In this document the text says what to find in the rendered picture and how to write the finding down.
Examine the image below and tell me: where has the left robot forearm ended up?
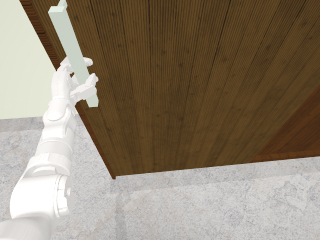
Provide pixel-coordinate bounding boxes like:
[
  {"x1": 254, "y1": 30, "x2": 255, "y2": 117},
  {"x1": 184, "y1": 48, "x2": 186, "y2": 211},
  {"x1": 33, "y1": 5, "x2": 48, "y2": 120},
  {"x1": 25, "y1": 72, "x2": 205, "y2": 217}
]
[{"x1": 10, "y1": 98, "x2": 77, "y2": 218}]

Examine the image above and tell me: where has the handle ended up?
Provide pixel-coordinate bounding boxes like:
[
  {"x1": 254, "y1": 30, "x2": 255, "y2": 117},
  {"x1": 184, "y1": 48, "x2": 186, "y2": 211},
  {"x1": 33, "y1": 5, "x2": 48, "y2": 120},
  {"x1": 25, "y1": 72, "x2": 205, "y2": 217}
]
[{"x1": 48, "y1": 0, "x2": 99, "y2": 107}]

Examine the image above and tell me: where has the left robot upper arm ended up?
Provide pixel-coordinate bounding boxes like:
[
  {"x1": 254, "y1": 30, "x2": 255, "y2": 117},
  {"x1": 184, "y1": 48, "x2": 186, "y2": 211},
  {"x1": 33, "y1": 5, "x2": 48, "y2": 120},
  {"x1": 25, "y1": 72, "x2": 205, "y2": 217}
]
[{"x1": 0, "y1": 173, "x2": 75, "y2": 240}]

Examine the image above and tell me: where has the wardrobe door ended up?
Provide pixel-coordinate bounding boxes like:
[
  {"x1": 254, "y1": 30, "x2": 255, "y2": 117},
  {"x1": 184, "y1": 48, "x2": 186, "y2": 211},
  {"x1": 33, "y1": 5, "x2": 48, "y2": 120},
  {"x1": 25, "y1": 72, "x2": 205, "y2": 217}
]
[
  {"x1": 31, "y1": 0, "x2": 320, "y2": 177},
  {"x1": 256, "y1": 85, "x2": 320, "y2": 156}
]

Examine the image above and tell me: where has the left robot hand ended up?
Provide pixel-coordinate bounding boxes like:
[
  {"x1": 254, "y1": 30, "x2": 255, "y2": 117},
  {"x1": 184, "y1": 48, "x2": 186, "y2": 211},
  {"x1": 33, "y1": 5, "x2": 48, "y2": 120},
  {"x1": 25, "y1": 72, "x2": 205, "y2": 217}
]
[{"x1": 51, "y1": 56, "x2": 99, "y2": 107}]

